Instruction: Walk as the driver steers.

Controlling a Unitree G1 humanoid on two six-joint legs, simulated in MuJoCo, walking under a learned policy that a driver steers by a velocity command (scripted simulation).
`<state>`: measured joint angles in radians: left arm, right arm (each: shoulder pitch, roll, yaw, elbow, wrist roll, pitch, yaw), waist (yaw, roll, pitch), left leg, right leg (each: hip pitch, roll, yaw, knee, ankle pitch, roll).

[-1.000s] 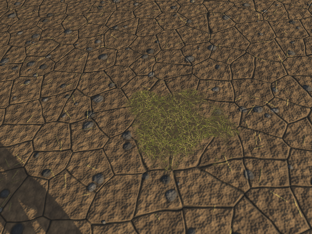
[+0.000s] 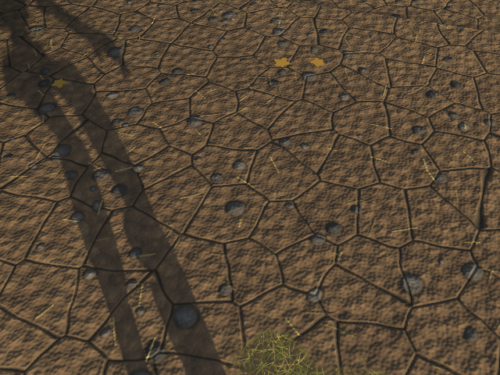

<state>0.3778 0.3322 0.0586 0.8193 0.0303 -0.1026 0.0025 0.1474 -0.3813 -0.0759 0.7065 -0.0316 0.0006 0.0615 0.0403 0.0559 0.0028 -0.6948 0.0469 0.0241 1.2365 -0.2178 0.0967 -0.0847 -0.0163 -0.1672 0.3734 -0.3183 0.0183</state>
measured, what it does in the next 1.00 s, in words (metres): walks ahead: left foot, then right foot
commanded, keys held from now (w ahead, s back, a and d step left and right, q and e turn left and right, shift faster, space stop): w+q+shift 0.18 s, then w+shift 0.08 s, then w+e+shift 0.74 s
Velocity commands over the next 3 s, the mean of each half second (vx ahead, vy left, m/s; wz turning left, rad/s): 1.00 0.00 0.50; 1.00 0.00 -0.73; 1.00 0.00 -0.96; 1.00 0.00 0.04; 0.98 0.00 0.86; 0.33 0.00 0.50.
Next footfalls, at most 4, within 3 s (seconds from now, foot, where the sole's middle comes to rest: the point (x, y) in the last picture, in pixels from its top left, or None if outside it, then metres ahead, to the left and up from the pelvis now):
0.22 left None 0.38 0.07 -0.77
0.66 right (260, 258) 0.84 0.05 -0.77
1.08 left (222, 154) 1.28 0.20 -0.77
1.54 right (320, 107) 1.55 -0.17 -0.77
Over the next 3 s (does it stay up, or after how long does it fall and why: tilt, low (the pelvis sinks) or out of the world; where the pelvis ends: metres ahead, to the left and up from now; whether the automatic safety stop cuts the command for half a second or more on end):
stays up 2.52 -0.61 -0.18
